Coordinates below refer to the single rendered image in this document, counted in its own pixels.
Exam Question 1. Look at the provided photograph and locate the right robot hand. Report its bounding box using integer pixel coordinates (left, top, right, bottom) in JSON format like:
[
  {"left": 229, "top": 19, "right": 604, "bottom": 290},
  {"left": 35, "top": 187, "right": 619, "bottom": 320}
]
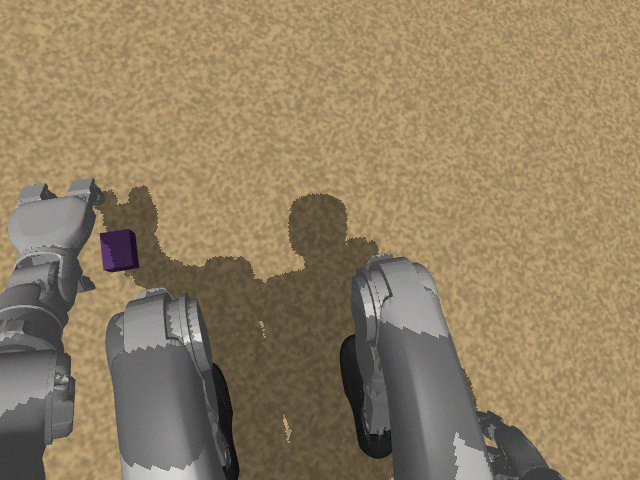
[{"left": 476, "top": 411, "right": 549, "bottom": 480}]

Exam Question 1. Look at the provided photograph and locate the left robot arm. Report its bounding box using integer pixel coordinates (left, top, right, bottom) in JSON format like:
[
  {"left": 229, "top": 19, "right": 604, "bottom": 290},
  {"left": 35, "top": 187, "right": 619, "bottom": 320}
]
[{"left": 0, "top": 247, "right": 80, "bottom": 480}]

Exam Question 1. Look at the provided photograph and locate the left robot hand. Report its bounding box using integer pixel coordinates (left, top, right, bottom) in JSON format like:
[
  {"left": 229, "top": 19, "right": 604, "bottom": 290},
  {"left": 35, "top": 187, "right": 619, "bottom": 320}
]
[{"left": 8, "top": 178, "right": 105, "bottom": 293}]

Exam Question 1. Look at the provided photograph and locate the left robot foot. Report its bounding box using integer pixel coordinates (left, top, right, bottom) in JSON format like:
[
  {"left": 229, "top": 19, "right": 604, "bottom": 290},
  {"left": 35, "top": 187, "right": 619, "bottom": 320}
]
[{"left": 211, "top": 362, "right": 239, "bottom": 480}]

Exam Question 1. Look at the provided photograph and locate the right robot foot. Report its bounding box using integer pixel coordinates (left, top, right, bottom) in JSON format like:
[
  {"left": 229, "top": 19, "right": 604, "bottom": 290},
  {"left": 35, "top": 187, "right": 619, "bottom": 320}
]
[{"left": 340, "top": 334, "right": 392, "bottom": 459}]

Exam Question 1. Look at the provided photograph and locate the small box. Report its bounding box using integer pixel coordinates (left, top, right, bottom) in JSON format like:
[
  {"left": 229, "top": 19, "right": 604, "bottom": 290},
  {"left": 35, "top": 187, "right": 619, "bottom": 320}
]
[{"left": 100, "top": 229, "right": 139, "bottom": 273}]

